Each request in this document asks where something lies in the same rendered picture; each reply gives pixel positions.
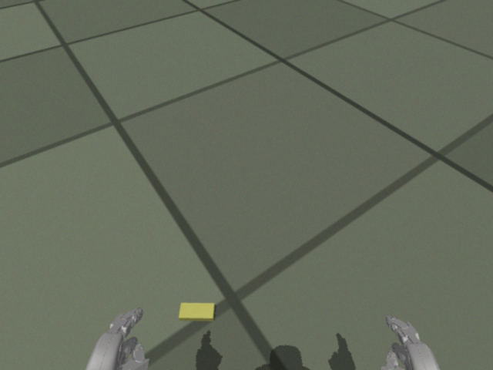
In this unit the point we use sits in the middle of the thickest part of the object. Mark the small box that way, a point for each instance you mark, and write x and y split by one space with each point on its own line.
197 312

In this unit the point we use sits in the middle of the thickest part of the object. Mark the left robot hand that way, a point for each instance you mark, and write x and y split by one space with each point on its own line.
111 351

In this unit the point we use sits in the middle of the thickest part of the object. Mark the right robot hand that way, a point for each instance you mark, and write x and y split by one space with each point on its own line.
414 354

